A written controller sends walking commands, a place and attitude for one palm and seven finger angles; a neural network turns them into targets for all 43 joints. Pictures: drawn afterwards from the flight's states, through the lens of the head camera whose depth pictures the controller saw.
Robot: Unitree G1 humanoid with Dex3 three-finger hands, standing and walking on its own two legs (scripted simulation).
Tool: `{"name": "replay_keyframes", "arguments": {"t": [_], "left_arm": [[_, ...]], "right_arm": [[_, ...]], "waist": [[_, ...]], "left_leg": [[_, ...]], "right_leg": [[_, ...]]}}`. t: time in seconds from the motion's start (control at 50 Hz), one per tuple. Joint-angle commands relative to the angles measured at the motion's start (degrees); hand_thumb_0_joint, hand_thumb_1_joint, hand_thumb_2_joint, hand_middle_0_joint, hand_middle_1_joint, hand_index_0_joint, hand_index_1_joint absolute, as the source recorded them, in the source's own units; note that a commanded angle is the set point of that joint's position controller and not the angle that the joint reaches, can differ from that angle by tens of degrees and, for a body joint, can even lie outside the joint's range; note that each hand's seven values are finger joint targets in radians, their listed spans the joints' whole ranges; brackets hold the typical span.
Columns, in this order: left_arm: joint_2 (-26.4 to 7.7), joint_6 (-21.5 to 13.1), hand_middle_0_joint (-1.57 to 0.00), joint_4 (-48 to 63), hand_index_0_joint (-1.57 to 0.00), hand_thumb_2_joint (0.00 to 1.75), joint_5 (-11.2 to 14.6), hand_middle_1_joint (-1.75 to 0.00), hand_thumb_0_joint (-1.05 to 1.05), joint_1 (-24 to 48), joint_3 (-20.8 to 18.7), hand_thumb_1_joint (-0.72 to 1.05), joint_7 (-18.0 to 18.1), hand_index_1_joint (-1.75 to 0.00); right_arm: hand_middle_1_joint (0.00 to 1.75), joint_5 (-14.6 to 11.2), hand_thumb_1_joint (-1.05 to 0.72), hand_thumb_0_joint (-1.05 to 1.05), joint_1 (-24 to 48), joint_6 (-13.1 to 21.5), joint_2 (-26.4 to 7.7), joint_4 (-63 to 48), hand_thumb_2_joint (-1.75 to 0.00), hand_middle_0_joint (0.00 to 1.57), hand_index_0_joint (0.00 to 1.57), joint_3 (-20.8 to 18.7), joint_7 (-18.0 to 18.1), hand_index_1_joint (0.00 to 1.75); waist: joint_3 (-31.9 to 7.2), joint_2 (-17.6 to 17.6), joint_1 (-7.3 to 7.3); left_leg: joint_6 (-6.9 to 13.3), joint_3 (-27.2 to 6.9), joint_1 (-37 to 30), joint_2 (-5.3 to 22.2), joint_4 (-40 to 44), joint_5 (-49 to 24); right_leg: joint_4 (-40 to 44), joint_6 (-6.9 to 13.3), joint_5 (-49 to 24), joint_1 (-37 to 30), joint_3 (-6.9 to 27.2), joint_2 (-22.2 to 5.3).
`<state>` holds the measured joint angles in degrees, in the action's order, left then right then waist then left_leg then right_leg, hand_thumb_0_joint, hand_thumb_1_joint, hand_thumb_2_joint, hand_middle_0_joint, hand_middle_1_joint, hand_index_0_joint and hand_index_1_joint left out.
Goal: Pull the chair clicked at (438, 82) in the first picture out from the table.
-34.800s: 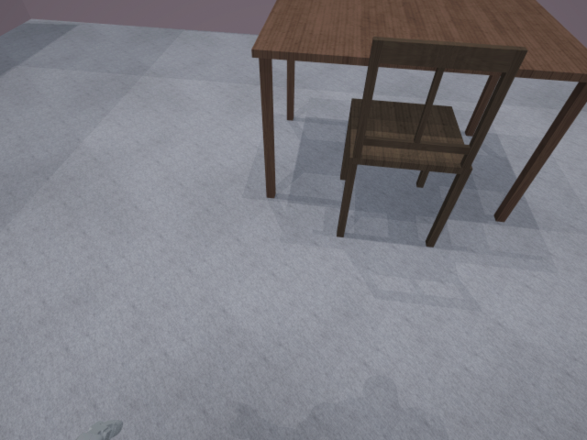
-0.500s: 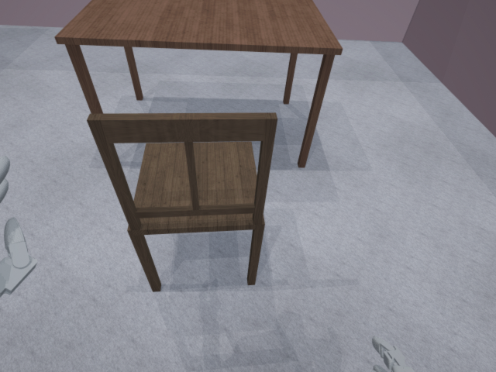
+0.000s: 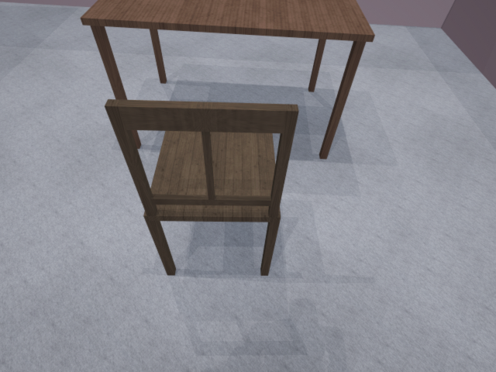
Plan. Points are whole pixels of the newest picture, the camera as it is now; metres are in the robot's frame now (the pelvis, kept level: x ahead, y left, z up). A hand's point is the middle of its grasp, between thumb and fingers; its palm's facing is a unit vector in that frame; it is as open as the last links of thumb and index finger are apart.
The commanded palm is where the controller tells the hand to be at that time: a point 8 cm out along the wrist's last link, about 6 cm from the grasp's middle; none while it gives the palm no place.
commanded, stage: let the arm hang, fingers relaxed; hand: left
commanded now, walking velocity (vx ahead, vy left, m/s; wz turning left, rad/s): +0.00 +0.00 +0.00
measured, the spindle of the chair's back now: (208, 167) +0.61 +0.14 -0.11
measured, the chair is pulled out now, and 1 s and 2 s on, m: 0.55 0.55 0.55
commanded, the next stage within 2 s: look to check the result in 0.60 s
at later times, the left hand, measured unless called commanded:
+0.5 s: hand out of the picture +0.00 +0.14 -0.18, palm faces +0.00 -0.99 -0.14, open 7.3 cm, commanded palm none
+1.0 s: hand out of the picture +0.01 +0.14 -0.17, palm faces +0.01 -0.99 -0.16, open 7.4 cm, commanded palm none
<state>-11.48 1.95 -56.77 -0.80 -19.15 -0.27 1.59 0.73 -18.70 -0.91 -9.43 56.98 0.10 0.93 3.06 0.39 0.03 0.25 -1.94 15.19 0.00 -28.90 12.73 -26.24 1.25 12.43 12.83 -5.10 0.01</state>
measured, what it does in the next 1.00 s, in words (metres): stands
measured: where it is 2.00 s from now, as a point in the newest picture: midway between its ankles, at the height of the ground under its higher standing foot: outside the picture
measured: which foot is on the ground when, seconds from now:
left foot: down 0.00-1.00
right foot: down 0.00-1.00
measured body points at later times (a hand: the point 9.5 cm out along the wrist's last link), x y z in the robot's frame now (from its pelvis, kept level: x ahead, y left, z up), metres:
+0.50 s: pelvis +0.01 -0.01 +0.00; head +0.02 -0.01 +0.45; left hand +0.00 +0.19 -0.16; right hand -0.03 -0.20 -0.16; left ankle +0.03 +0.12 -0.74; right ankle +0.02 -0.11 -0.74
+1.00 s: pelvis +0.02 -0.01 +0.00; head +0.04 -0.01 +0.45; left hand +0.01 +0.19 -0.16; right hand -0.01 -0.21 -0.16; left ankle +0.03 +0.12 -0.74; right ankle +0.02 -0.11 -0.74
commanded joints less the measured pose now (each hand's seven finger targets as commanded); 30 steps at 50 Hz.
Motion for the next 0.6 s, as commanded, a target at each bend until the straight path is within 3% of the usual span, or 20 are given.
{"name": "replay_keyframes", "arguments": {"t": [0.0, 0.1, 0.16, 0.26, 0.36, 0.38, 0.5, 0.56, 0.58], "left_arm": [[-3.6, -1.4, -0.20, 0.8, -0.20, 0.90, 0.3, -0.30, 0.00, -1.3, -0.3, 0.90, 0.1, -0.30], [-2.9, -1.3, -0.20, -1.9, -0.20, 0.90, 0.3, -0.30, 0.00, -2.9, -0.1, 0.90, 0.3, -0.30], [-2.2, -1.5, -0.20, -2.8, -0.20, 0.90, 0.4, -0.30, 0.00, -3.5, -0.1, 0.90, 0.5, -0.30], [-1.3, -1.6, -0.20, -3.8, -0.20, 0.90, 0.4, -0.30, 0.00, -4.5, 0.0, 0.90, 0.8, -0.30], [-0.4, -1.7, -0.20, -4.3, -0.20, 0.90, 0.4, -0.30, 0.00, -4.6, -0.2, 0.90, 0.9, -0.30], [-0.3, -1.7, -0.20, -4.4, -0.20, 0.90, 0.4, -0.30, 0.00, -4.7, -0.2, 0.90, 0.9, -0.30], [0.6, -1.9, -0.20, -4.7, -0.20, 0.90, 0.5, -0.30, 0.00, -4.9, -0.2, 0.90, 1.0, -0.30], [0.9, -2.0, -0.20, -4.8, -0.20, 0.90, 0.5, -0.30, 0.00, -4.7, -0.3, 0.90, 1.0, -0.30], [1.0, -2.0, -0.20, -4.9, -0.20, 0.90, 0.5, -0.30, 0.00, -4.6, -0.2, 0.90, 1.0, -0.30]], "right_arm": [[0.30, 0.1, -0.90, 0.00, -4.4, 1.0, -4.9, -1.0, -0.90, 0.20, 0.20, -1.2, 0.7, 0.30], [0.30, 0.2, -0.90, 0.00, -6.4, 1.1, -3.9, 1.2, -0.90, 0.20, 0.20, -1.0, 0.8, 0.30], [0.30, 0.1, -0.90, 0.00, -7.4, 1.4, -3.2, 2.1, -0.90, 0.20, 0.20, -0.9, 0.9, 0.30], [0.30, 0.0, -0.90, 0.00, -7.9, 1.3, -1.7, 3.4, -0.90, 0.20, 0.20, -0.7, 1.1, 0.30], [0.30, 0.0, -0.90, 0.00, -8.3, 1.5, -0.2, 4.4, -0.90, 0.20, 0.20, -0.6, 1.2, 0.30], [0.30, -0.1, -0.90, 0.00, -8.4, 1.3, -0.1, 4.6, -0.90, 0.20, 0.20, -0.6, 1.3, 0.30], [0.30, -0.1, -0.90, 0.00, -8.6, 1.7, 0.4, 4.9, -0.90, 0.20, 0.20, -0.7, 1.6, 0.30], [0.30, -0.2, -0.90, 0.00, -8.8, 1.9, 0.3, 4.9, -0.90, 0.20, 0.20, -0.7, 1.7, 0.30], [0.30, -0.3, -0.90, 0.00, -8.7, 1.7, 0.7, 5.0, -0.90, 0.20, 0.20, -0.8, 1.8, 0.30]], "waist": [[1.4, -0.3, 0.43], [2.8, 0.2, 0.34], [1.2, 1.3, 0.26], [2.6, 0.8, 0.15], [2.8, -0.4, 0.00], [4.3, -0.6, -0.14], [3.5, -2.8, -0.04], [1.7, -1.8, 0.05], [2.7, -0.2, 0.03]], "left_leg": [[2.6, -4.9, 1.2, 4.5, 7.8, 1.8], [2.9, -4.8, 1.4, 4.3, 8.9, 4.8], [2.8, -4.2, 0.6, 4.3, 8.5, 2.5], [2.7, -3.4, 0.3, 3.9, 7.8, 1.3], [2.5, -2.9, 0.2, 3.7, 7.1, -0.6], [2.5, -2.8, 0.9, 3.8, 7.3, 0.3], [2.5, -3.1, 0.1, 4.3, 7.2, -2.8], [2.5, -2.9, -1.4, 4.5, 6.9, -4.5], [2.6, -2.9, -0.9, 4.5, 7.0, -3.9]], "right_leg": [[7.0, 2.1, 3.7, 0.4, 6.9, -5.7], [7.3, 2.0, 6.9, 1.7, 7.3, -5.5], [6.7, 2.0, 5.2, 0.5, 7.4, -5.7], [6.9, 2.2, 5.3, 1.5, 7.9, -5.9], [6.7, 2.3, 4.1, 1.0, 7.6, -6.1], [7.3, 2.3, 4.8, 1.5, 7.6, -5.6], [6.3, 2.3, 0.4, 0.2, 7.6, -5.6], [5.9, 2.3, -1.3, -0.6, 7.5, -5.7], [6.5, 2.3, -0.9, -0.4, 7.2, -5.4]]}}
